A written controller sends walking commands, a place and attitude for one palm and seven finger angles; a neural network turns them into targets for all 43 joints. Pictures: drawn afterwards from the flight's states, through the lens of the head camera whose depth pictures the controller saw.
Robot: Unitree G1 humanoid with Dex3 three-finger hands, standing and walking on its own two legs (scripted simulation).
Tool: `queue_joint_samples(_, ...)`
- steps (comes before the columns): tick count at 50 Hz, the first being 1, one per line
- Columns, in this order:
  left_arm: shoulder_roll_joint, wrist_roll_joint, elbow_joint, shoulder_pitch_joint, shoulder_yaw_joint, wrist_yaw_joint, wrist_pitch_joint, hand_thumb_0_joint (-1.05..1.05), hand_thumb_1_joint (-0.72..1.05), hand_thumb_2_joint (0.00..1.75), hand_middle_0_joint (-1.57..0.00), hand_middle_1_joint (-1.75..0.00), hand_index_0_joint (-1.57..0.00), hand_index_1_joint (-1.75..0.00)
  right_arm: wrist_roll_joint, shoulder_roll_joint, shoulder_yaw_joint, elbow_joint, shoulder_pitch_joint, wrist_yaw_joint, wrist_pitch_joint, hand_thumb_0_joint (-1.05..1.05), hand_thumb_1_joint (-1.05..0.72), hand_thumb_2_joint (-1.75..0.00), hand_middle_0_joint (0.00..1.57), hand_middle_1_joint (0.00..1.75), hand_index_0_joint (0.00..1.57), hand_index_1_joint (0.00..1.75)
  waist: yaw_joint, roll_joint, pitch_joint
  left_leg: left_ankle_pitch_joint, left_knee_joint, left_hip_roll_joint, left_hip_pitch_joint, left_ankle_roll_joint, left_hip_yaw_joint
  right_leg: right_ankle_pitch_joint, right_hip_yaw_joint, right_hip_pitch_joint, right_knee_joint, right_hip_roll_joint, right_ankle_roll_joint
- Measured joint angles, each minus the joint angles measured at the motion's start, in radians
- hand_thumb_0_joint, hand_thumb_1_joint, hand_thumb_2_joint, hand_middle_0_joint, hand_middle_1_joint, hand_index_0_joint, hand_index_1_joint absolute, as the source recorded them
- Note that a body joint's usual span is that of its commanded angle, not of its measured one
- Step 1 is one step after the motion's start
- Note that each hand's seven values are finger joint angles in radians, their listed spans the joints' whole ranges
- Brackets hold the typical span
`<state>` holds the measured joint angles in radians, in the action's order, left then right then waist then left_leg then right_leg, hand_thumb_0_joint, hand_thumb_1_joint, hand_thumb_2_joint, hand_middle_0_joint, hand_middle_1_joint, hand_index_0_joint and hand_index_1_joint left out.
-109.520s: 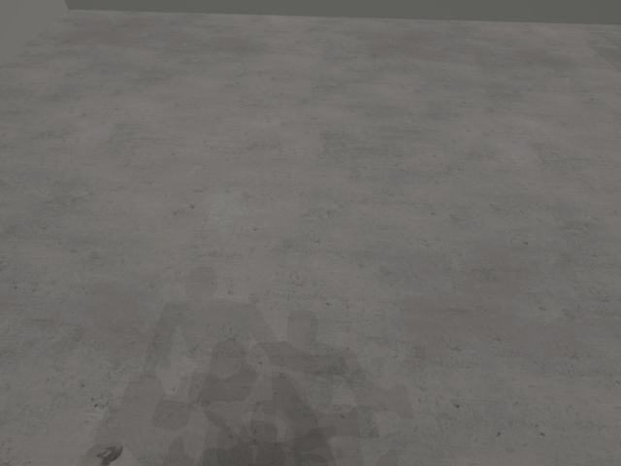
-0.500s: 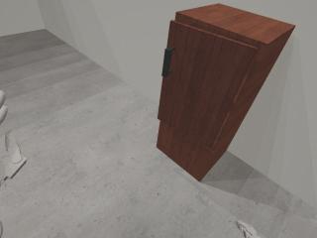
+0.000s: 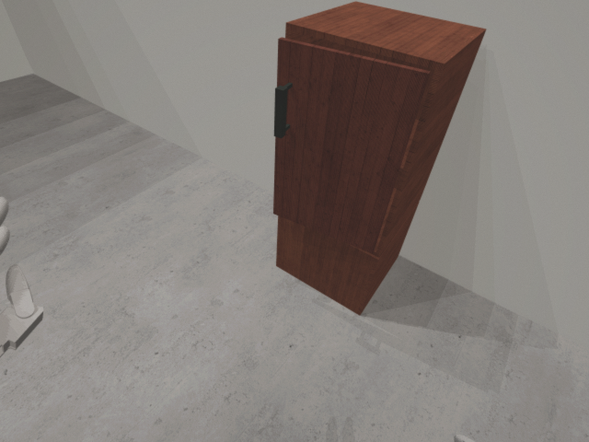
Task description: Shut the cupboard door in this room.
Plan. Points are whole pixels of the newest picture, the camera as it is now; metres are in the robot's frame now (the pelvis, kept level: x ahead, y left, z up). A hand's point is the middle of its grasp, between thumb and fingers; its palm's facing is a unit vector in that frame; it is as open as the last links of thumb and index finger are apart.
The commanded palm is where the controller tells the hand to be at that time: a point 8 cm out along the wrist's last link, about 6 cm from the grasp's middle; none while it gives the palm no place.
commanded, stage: stop stepping back and stand still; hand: left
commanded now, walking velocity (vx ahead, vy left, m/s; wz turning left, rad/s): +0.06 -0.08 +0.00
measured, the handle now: (284, 110) +0.94 +0.08 +0.04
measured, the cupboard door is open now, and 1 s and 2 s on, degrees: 7 7 7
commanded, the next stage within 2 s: let the arm hang, fingers relaxed in 1.18 s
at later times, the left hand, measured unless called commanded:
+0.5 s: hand (47, 292) +0.22 +0.29 +0.15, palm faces +0.42 -0.78 -0.46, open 7.4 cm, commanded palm +0.17 +0.32 +0.18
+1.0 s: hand (17, 295) +0.21 +0.31 +0.16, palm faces +0.45 -0.78 -0.43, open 7.4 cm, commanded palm +0.15 +0.34 +0.18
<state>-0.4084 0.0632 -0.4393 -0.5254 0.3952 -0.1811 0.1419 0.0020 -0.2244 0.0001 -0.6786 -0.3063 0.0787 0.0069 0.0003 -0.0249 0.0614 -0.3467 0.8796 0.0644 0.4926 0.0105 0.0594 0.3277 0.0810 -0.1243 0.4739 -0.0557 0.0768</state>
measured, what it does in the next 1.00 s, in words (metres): steps on the spot: left foot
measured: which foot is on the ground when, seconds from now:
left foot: up 0.00-0.06, down 0.08-1.00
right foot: down 0.00-1.00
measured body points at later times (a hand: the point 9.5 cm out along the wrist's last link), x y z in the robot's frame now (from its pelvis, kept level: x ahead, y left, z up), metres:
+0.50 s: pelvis +0.03 +0.02 +0.00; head +0.05 +0.02 +0.45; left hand +0.19 +0.33 +0.18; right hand +0.20 -0.20 -0.09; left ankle +0.06 +0.14 -0.73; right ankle -0.01 -0.08 -0.73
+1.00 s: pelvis +0.02 +0.04 +0.00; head +0.03 +0.05 +0.45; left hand +0.18 +0.35 +0.18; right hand +0.18 -0.19 -0.08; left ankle +0.06 +0.14 -0.73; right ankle -0.01 -0.08 -0.73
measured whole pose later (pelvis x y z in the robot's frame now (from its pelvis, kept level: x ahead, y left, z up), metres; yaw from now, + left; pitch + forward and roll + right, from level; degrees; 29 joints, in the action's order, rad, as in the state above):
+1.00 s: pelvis +0.02 +0.04 +0.00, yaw +2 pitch +0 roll -1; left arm -0.40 0.06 -0.46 -0.56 0.39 -0.17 0.16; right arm 0.02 -0.20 -0.02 -0.62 -0.24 0.08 0.05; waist 0.00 0.00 0.01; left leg -0.20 0.50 0.05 0.30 -0.02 0.10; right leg 0.29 0.05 -0.15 0.44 -0.01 0.01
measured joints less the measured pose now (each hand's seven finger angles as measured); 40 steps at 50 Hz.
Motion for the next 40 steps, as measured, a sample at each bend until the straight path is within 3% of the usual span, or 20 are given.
queue_joint_samples(4,0.032,-0.012,-0.040,0.027,-0.022,-0.012,0.013,0.01,0.89,0.90,-0.22,-0.30,-0.21,-0.30,-0.006,-0.026,0.011,-0.010,-0.043,0.021,0.032,0.02,-0.90,-0.90,0.20,0.30,0.20,0.30,0.011,-0.008,-0.020,0.033,-0.242,0.026,-0.148,-0.020,0.016,0.053,0.027,-0.006,0.070,0.027,-0.027)
queue_joint_samples(5,0.028,-0.011,-0.060,0.030,-0.016,-0.012,0.020,0.01,0.89,0.90,-0.22,-0.30,-0.21,-0.30,-0.006,-0.029,0.016,-0.009,-0.039,0.024,0.040,0.02,-0.90,-0.90,0.20,0.30,0.20,0.30,0.016,-0.011,-0.034,0.104,-0.272,0.020,-0.158,-0.020,0.018,0.078,0.030,-0.021,0.112,0.037,-0.038)
queue_joint_samples(8,-0.010,-0.004,-0.082,0.025,0.032,-0.006,0.040,0.01,0.89,0.90,-0.21,-0.30,-0.21,-0.30,-0.010,0.002,0.017,-0.007,0.011,0.020,0.055,0.02,-0.90,-0.90,0.20,0.30,0.20,0.30,0.022,-0.045,-0.077,0.106,-0.251,-0.006,-0.159,-0.020,0.049,0.116,-0.029,-0.072,0.207,0.058,-0.060)
queue_joint_samples(11,-0.052,-0.002,-0.082,0.015,0.073,0.004,0.049,0.01,0.89,0.90,-0.21,-0.30,-0.21,-0.30,-0.012,0.041,-0.001,0.015,0.047,0.003,0.079,0.02,-0.90,-0.90,0.20,0.30,0.19,0.30,0.031,-0.042,-0.095,0.113,-0.289,-0.010,-0.165,-0.020,0.056,0.069,-0.047,-0.100,0.165,0.050,-0.076)
queue_joint_samples(18,-0.048,0.010,-0.090,-0.069,0.066,0.019,0.054,0.01,0.89,0.90,-0.21,-0.30,-0.21,-0.30,0.004,0.081,-0.039,0.060,0.087,-0.032,0.083,0.02,-0.90,-0.90,0.20,0.30,0.20,0.30,0.024,0.026,-0.081,0.133,-0.339,0.017,-0.152,-0.007,0.046,-0.015,-0.036,-0.083,0.030,0.017,-0.044)
queue_joint_samples(26,0.003,0.005,-0.043,-0.055,-0.006,0.016,0.009,0.01,0.89,0.90,-0.22,-0.30,-0.22,-0.30,0.011,0.047,-0.026,0.047,0.110,-0.009,0.043,0.02,-0.90,-0.90,0.21,0.30,0.20,0.30,-0.005,0.031,-0.063,0.114,-0.337,0.013,-0.175,-0.001,0.045,0.006,-0.036,-0.057,0.029,0.021,-0.042)
queue_joint_samples(40,-0.007,0.000,-0.032,-0.033,0.003,0.012,0.029,0.01,0.89,0.90,-0.22,-0.30,-0.22,-0.30,0.020,0.002,-0.001,0.089,0.097,0.006,0.031,0.02,-0.90,-0.90,0.20,0.30,0.20,0.30,0.016,0.016,-0.038,0.122,-0.358,0.001,-0.194,-0.014,0.042,-0.012,-0.032,-0.028,-0.010,0.031,-0.056)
